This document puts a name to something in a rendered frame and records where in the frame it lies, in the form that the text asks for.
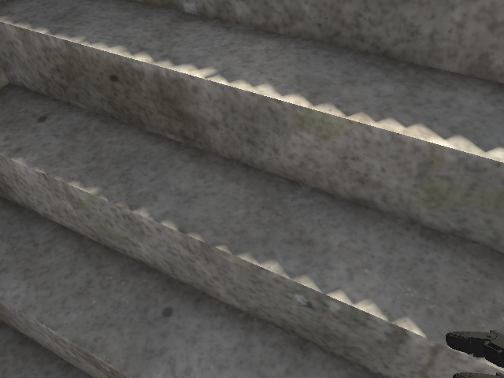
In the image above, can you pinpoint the robot right hand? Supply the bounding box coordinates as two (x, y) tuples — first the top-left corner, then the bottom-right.
(446, 330), (504, 378)

